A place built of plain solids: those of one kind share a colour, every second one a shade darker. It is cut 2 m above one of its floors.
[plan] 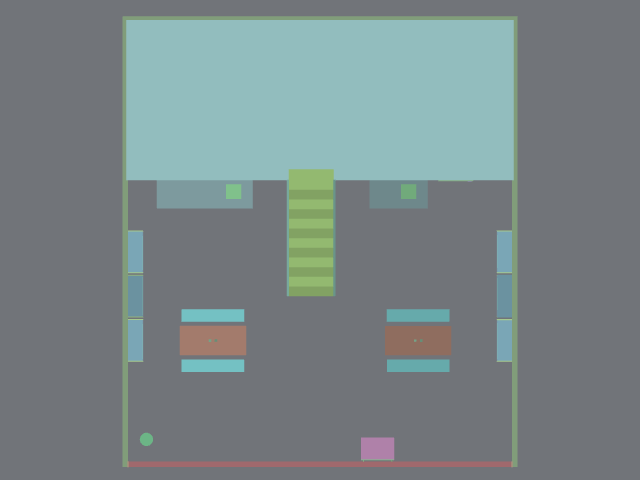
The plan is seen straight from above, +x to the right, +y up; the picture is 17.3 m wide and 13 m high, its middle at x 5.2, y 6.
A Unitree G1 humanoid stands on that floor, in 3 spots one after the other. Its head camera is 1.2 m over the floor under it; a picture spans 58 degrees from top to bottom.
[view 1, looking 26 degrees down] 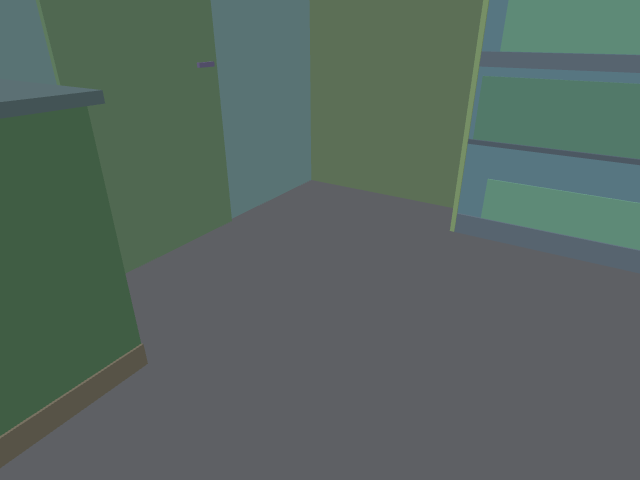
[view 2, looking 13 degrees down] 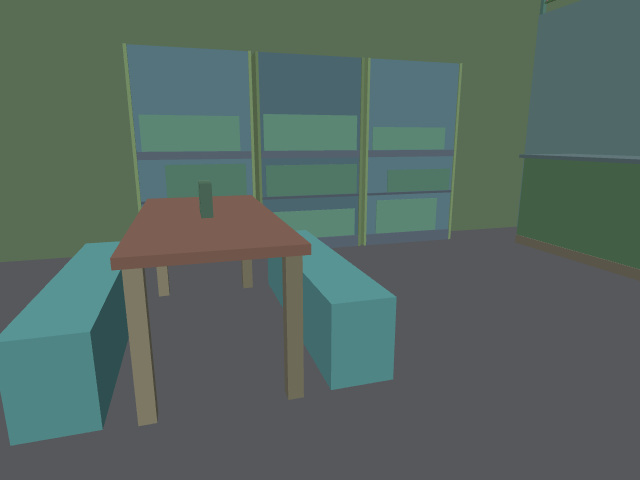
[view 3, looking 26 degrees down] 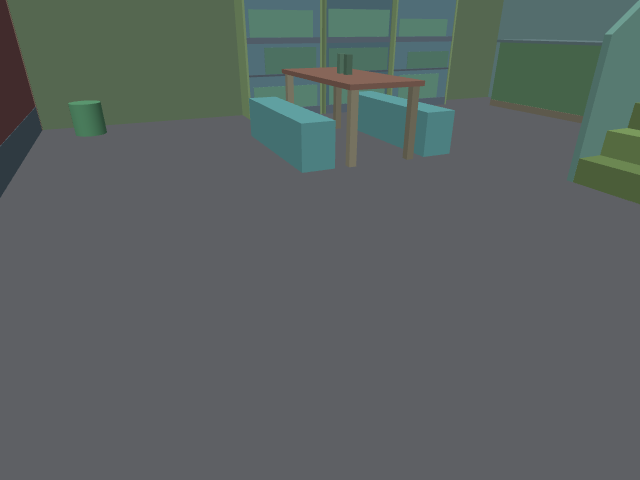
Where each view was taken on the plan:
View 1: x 7.33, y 5.61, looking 32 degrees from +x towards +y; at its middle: ground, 2.74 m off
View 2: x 4.96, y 3.18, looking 163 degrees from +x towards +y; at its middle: shelves_shelf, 4.88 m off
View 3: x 6.76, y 1.00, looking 156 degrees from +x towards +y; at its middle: ground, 2.74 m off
